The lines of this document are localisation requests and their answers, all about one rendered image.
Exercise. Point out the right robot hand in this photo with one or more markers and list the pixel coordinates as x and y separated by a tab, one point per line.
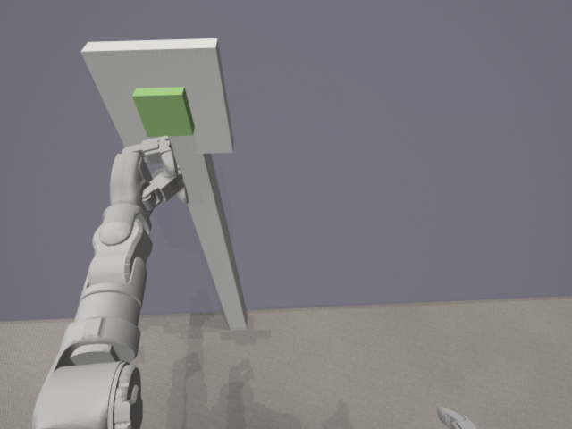
453	420

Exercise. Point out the left robot hand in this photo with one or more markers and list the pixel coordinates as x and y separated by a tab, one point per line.
132	183

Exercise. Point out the button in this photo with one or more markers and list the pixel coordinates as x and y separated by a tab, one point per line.
164	111

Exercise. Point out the robot left forearm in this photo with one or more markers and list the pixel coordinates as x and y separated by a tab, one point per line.
105	328

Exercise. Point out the panel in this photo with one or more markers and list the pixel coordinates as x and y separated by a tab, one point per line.
118	68

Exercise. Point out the robot left upper arm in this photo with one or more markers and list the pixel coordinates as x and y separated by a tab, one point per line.
94	396

